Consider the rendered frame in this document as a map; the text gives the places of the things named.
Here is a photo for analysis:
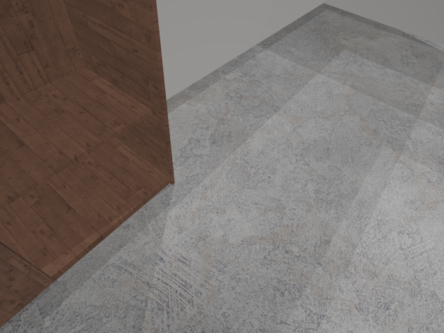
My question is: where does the wardrobe door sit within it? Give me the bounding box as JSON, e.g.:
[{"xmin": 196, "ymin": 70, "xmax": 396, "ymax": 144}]
[{"xmin": 0, "ymin": 242, "xmax": 53, "ymax": 325}]

